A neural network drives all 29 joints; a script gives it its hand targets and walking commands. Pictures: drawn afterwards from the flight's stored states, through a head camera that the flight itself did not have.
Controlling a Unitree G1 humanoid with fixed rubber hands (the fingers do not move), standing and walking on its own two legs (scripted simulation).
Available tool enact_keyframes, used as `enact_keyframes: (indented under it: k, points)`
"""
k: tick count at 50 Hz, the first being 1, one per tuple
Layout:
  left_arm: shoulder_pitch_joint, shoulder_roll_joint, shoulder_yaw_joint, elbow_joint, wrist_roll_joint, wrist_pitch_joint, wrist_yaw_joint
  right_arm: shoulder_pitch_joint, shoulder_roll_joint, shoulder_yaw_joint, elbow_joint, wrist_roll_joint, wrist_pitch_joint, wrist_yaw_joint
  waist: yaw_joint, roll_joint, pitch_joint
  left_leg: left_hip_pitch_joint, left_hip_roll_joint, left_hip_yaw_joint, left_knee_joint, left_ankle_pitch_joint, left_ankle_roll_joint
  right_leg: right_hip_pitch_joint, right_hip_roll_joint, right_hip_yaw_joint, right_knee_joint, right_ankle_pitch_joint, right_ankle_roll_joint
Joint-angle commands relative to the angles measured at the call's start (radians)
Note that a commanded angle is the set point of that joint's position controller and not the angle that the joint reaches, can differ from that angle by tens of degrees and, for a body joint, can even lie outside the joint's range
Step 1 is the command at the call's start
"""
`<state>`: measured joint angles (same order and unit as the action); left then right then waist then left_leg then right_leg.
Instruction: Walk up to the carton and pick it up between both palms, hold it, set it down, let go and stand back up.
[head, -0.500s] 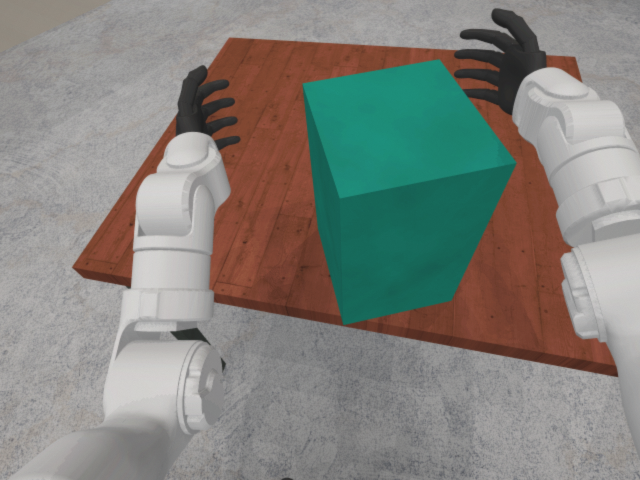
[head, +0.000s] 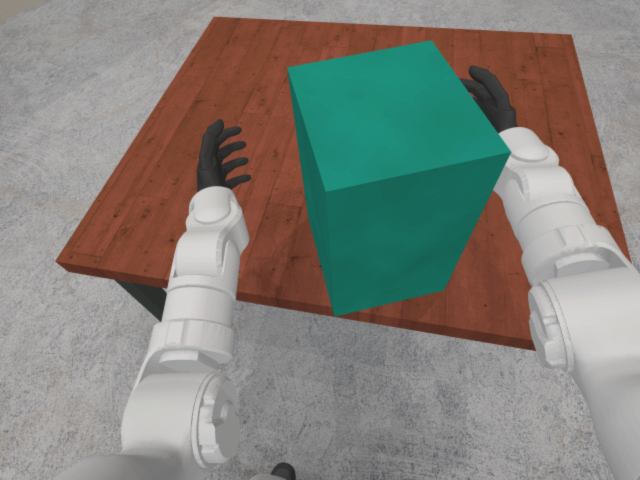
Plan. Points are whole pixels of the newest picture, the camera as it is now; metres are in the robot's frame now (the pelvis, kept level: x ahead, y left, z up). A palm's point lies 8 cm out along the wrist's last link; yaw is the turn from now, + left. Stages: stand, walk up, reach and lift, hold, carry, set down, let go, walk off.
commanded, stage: reach and lift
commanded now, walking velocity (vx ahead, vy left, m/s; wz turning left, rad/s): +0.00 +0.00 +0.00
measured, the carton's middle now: (377, 195) +0.45 +0.03 +0.06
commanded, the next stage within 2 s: none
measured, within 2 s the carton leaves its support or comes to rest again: leaves its support in 0.48 s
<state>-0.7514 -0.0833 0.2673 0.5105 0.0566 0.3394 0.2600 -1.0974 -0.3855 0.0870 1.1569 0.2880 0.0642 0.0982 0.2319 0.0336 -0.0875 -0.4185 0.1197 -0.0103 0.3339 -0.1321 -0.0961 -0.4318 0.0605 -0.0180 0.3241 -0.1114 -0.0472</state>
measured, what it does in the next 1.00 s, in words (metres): stands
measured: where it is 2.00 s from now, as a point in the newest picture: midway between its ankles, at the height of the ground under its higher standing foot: outside the picture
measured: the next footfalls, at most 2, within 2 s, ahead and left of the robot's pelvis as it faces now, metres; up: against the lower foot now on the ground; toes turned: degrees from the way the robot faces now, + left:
none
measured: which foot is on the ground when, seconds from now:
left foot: down 0.00-1.00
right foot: down 0.00-1.00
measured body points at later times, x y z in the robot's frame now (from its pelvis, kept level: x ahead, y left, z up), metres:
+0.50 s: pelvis +0.00 +0.00 +0.00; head +0.07 -0.02 +0.44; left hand +0.41 +0.18 +0.12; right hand +0.52 -0.08 +0.14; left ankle +0.00 +0.18 -0.74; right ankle +0.02 -0.09 -0.74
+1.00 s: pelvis +0.00 +0.00 +0.00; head +0.07 -0.01 +0.44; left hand +0.41 +0.19 +0.12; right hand +0.51 -0.05 +0.14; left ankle +0.00 +0.18 -0.74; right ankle +0.02 -0.09 -0.74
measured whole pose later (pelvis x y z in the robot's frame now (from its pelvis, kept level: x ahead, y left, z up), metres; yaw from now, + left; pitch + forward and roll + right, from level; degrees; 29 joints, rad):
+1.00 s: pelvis +0.00 +0.00 +0.00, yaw -1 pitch +12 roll -1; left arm -0.82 -0.22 0.45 0.57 0.26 0.19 0.26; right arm -1.17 -0.18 -0.12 1.23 0.11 0.04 -0.01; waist 0.20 0.01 -0.07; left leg -0.40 0.13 0.00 0.33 -0.13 -0.10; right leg -0.42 0.07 -0.01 0.31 -0.10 -0.05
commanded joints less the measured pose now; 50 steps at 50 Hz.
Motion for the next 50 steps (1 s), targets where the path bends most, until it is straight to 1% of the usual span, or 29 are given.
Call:
enact_keyframes:
  k: [1,3,5,6,8,9,11,13,14,16,17,18,19,22,24,26,27,28,29,31,32,35,37,40,43,45,46,48,50]
  points:
    - [-0.388,0.043,-0.018,-0.140,0.015,-0.088,0.003,-0.461,-0.059,-0.029,-0.123,-0.018,-0.062,-0.013,0.006,-0.151,-0.621,0.120,-0.115,0.096,0.027,0.314,0.049,0.405,0.019,0.001,0.035,0.329,0.053]
    - [-0.399,0.042,-0.017,-0.145,0.003,-0.103,0.001,-0.473,-0.037,-0.016,-0.153,-0.013,-0.063,-0.021,0.013,-0.179,-0.661,0.119,-0.118,0.101,0.037,0.330,0.055,0.409,0.017,0.005,0.036,0.354,0.058]
    - [-0.414,0.044,-0.013,-0.146,0.001,-0.123,0.006,-0.472,-0.026,-0.014,-0.139,-0.005,-0.065,-0.023,0.020,-0.166,-0.683,0.106,-0.117,0.099,0.037,0.323,0.053,0.407,0.015,0.006,0.041,0.348,0.058]
    - [-0.409,0.037,-0.007,-0.136,0.003,-0.126,0.007,-0.480,-0.018,-0.014,-0.141,-0.009,-0.065,-0.024,0.024,-0.176,-0.683,0.098,-0.115,0.100,0.034,0.313,0.056,0.402,0.016,0.006,0.039,0.333,0.058]
    - [-0.406,0.010,-0.017,-0.131,0.007,-0.137,0.006,-0.470,0.009,-0.014,-0.123,-0.009,-0.063,-0.025,0.017,-0.170,-0.698,0.127,-0.114,0.099,0.036,0.344,0.055,0.387,0.021,0.006,0.032,0.335,0.054]
    - [-0.391,0.007,-0.009,-0.127,0.015,-0.143,0.005,-0.461,0.024,-0.005,-0.116,-0.009,-0.065,-0.026,0.029,-0.176,-0.686,0.125,-0.114,0.101,0.040,0.354,0.057,0.393,0.020,0.007,0.029,0.336,0.052]
    - [-0.389,-0.008,-0.009,-0.121,0.031,-0.143,0.006,-0.462,0.017,-0.026,-0.099,-0.018,-0.068,-0.029,0.025,-0.150,-0.681,0.138,-0.111,0.099,0.043,0.362,0.047,0.375,0.026,-0.001,0.026,0.319,0.045]
    - [-0.370,-0.021,0.000,-0.109,0.048,-0.133,0.009,-0.461,0.027,-0.022,-0.093,-0.017,-0.063,-0.038,0.027,-0.145,-0.650,0.144,-0.113,0.101,0.040,0.363,0.046,0.371,0.024,0.000,0.018,0.304,0.044]
    - [-0.373,-0.037,-0.003,-0.099,0.047,-0.130,0.007,-0.470,0.050,-0.021,-0.117,-0.025,-0.060,-0.042,0.026,-0.157,-0.632,0.144,-0.114,0.103,0.034,0.354,0.051,0.369,0.024,0.001,0.013,0.289,0.047]
    - [-0.370,-0.038,0.009,-0.085,0.063,-0.128,0.007,-0.468,0.067,-0.017,-0.107,-0.027,-0.061,-0.048,0.030,-0.169,-0.593,0.153,-0.111,0.102,0.029,0.357,0.056,0.370,0.023,0.005,0.012,0.305,0.052]
    - [-0.371,-0.037,0.020,-0.078,0.081,-0.125,0.009,-0.462,0.065,-0.028,-0.096,-0.032,-0.062,-0.052,0.037,-0.151,-0.584,0.157,-0.109,0.102,0.027,0.358,0.054,0.368,0.024,0.004,0.010,0.292,0.048]
    - [-0.364,-0.047,0.021,-0.084,0.087,-0.123,0.009,-0.459,0.081,-0.023,-0.103,-0.031,-0.064,-0.058,0.035,-0.157,-0.582,0.165,-0.110,0.103,0.032,0.376,0.056,0.379,0.025,0.005,0.013,0.312,0.050]
    - [-0.373,-0.051,0.030,-0.093,0.095,-0.125,0.012,-0.467,0.092,-0.014,-0.111,-0.025,-0.065,-0.064,0.046,-0.163,-0.580,0.156,-0.113,0.107,0.036,0.385,0.055,0.388,0.025,0.006,0.017,0.328,0.051]
    - [-0.401,-0.057,0.054,-0.086,0.112,-0.131,0.024,-0.480,0.114,-0.018,-0.100,-0.028,-0.056,-0.080,0.049,-0.175,-0.567,0.153,-0.109,0.105,0.031,0.359,0.062,0.380,0.025,0.011,0.018,0.298,0.057]
    - [-0.417,-0.072,0.060,-0.086,0.116,-0.136,0.028,-0.471,0.139,-0.028,-0.089,-0.044,-0.045,-0.091,0.036,-0.189,-0.553,0.151,-0.108,0.108,0.023,0.328,0.068,0.369,0.024,0.012,0.014,0.274,0.059]
    - [-0.434,-0.078,0.053,-0.094,0.117,-0.146,0.031,-0.469,0.143,-0.029,-0.082,-0.042,-0.045,-0.105,0.031,-0.168,-0.569,0.155,-0.109,0.114,0.034,0.334,0.062,0.372,0.021,0.022,0.015,0.289,0.058]
    - [-0.447,-0.094,0.045,-0.084,0.123,-0.144,0.031,-0.474,0.143,-0.039,-0.071,-0.045,-0.045,-0.108,0.021,-0.143,-0.573,0.168,-0.109,0.111,0.038,0.341,0.055,0.359,0.023,0.020,0.011,0.280,0.051]
    - [-0.447,-0.108,0.046,-0.077,0.121,-0.146,0.033,-0.484,0.152,-0.043,-0.083,-0.050,-0.047,-0.111,0.026,-0.143,-0.579,0.167,-0.109,0.114,0.045,0.336,0.057,0.351,0.025,0.018,0.007,0.252,0.048]
    - [-0.455,-0.120,0.037,-0.087,0.123,-0.150,0.034,-0.476,0.165,-0.051,-0.075,-0.056,-0.045,-0.113,0.016,-0.130,-0.580,0.183,-0.106,0.111,0.052,0.358,0.051,0.340,0.027,0.014,0.005,0.256,0.045]
    - [-0.456,-0.121,0.040,-0.079,0.120,-0.151,0.030,-0.487,0.182,-0.055,-0.089,-0.070,-0.042,-0.125,0.010,-0.150,-0.578,0.175,-0.109,0.110,0.057,0.350,0.055,0.348,0.024,0.012,0.006,0.276,0.050]
    - [-0.466,-0.129,0.027,-0.083,0.114,-0.152,0.028,-0.495,0.184,-0.059,-0.100,-0.067,-0.046,-0.129,0.005,-0.141,-0.601,0.175,-0.108,0.108,0.057,0.352,0.055,0.352,0.020,0.014,0.012,0.290,0.051]
    - [-0.480,-0.121,0.048,-0.068,0.127,-0.153,0.024,-0.504,0.215,-0.055,-0.099,-0.073,-0.042,-0.132,0.015,-0.149,-0.598,0.158,-0.112,0.105,0.050,0.324,0.065,0.363,0.014,0.017,0.015,0.271,0.058]
    - [-0.472,-0.145,0.038,-0.074,0.137,-0.156,0.027,-0.497,0.221,-0.063,-0.090,-0.072,-0.046,-0.127,0.014,-0.121,-0.622,0.186,-0.109,0.099,0.062,0.368,0.054,0.351,0.020,0.012,0.009,0.271,0.051]
    - [-0.490,-0.148,0.038,-0.071,0.142,-0.166,0.032,-0.499,0.224,-0.080,-0.087,-0.082,-0.049,-0.128,0.007,-0.114,-0.617,0.183,-0.107,0.097,0.065,0.363,0.053,0.335,0.018,0.013,0.004,0.241,0.048]
    - [-0.514,-0.185,0.033,-0.062,0.149,-0.173,0.016,-0.492,0.275,-0.105,-0.075,-0.113,-0.045,-0.121,-0.008,-0.115,-0.581,0.176,-0.110,0.097,0.052,0.332,0.059,0.328,0.009,0.009,-0.008,0.186,0.051]
    - [-0.512,-0.175,0.058,-0.074,0.178,-0.179,0.008,-0.471,0.288,-0.133,-0.055,-0.138,-0.049,-0.117,-0.007,-0.108,-0.587,0.191,-0.110,0.103,0.050,0.358,0.058,0.336,0.009,0.007,-0.006,0.209,0.051]
    - [-0.524,-0.200,0.069,-0.070,0.188,-0.180,0.004,-0.488,0.313,-0.142,-0.053,-0.152,-0.049,-0.108,-0.002,-0.120,-0.572,0.190,-0.109,0.105,0.045,0.341,0.063,0.325,0.008,0.006,-0.011,0.179,0.053]
    - [-0.519,-0.241,0.084,-0.068,0.228,-0.181,-0.013,-0.459,0.354,-0.205,-0.034,-0.218,-0.052,-0.087,-0.019,-0.117,-0.568,0.214,-0.107,0.110,0.029,0.342,0.063,0.318,0.011,-0.007,-0.028,0.133,0.047]
    - [-0.525,-0.302,0.104,-0.078,0.267,-0.184,-0.041,-0.454,0.442,-0.252,-0.045,-0.292,-0.065,-0.064,-0.025,-0.130,-0.557,0.224,-0.116,0.116,0.025,0.358,0.069,0.320,0.011,-0.020,-0.034,0.131,0.050]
